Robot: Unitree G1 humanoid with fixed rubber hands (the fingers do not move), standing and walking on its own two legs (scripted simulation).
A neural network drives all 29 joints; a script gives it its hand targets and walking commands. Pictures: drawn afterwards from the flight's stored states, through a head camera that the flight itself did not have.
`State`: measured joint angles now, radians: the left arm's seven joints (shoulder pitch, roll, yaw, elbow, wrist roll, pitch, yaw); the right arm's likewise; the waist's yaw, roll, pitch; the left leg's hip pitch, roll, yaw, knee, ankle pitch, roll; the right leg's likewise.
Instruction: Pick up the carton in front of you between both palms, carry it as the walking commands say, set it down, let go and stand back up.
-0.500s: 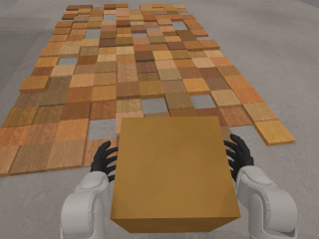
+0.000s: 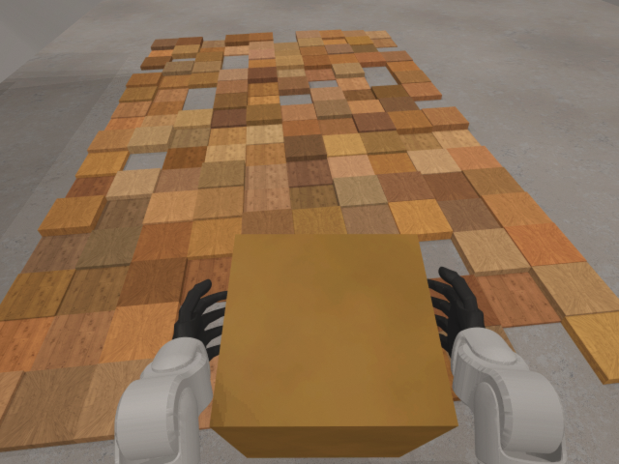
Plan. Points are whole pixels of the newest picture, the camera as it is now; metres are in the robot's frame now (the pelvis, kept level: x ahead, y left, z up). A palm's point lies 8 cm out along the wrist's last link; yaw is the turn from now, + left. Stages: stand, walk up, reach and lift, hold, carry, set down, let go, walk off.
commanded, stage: carry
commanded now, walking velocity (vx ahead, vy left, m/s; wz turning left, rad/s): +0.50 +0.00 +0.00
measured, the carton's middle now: (324, 355) +0.26 +0.01 +0.03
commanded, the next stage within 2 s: none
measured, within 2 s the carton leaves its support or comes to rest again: neither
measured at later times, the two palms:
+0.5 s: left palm (257, 124) +0.67 +0.13 +0.14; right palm (418, 114) +0.69 -0.17 +0.15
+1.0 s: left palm (284, 74) +0.85 +0.09 +0.17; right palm (424, 67) +0.86 -0.21 +0.17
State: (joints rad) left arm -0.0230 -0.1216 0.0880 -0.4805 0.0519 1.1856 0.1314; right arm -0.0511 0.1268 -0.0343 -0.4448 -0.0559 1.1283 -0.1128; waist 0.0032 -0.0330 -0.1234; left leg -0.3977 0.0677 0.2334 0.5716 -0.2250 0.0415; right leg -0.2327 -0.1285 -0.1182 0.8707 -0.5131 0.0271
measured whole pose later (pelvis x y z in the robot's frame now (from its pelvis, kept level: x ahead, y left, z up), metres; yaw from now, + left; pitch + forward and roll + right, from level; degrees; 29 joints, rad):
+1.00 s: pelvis +0.49 -0.07 +0.05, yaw +1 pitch +8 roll +1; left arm -0.57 -0.11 0.24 -0.28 0.08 1.20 0.15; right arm -0.57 0.08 -0.26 -0.27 0.04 1.17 -0.18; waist 0.01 -0.02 0.06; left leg -0.46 -0.02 0.01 0.95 -0.53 0.02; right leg -0.36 0.05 -0.09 0.48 -0.26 -0.10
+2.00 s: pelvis +0.76 -0.16 +0.06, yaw +0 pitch +4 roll -1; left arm -0.60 -0.07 0.26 0.03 0.07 1.17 0.14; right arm -0.59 0.04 -0.23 0.01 -0.01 1.16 -0.16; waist -0.04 0.05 -0.11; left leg -0.16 0.07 0.09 0.52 -0.28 0.00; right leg -0.30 0.06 -0.08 0.53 -0.30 -0.06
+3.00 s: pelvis +1.08 -0.04 +0.04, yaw +1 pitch +2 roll -4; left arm -0.52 -0.10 0.22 0.01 0.09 1.13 0.16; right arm -0.51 0.06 -0.25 0.01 -0.01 1.11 -0.13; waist -0.08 0.03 -0.07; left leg -0.02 -0.11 0.08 0.43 -0.12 0.12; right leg -0.75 0.02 -0.12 1.13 -0.30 -0.04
